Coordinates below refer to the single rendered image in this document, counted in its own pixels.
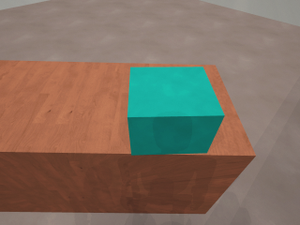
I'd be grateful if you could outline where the pedestal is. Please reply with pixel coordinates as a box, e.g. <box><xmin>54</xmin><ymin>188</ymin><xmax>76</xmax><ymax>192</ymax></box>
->
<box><xmin>0</xmin><ymin>60</ymin><xmax>256</xmax><ymax>214</ymax></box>

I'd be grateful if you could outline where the carton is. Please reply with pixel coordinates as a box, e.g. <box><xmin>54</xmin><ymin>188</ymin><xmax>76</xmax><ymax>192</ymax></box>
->
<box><xmin>127</xmin><ymin>67</ymin><xmax>225</xmax><ymax>156</ymax></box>

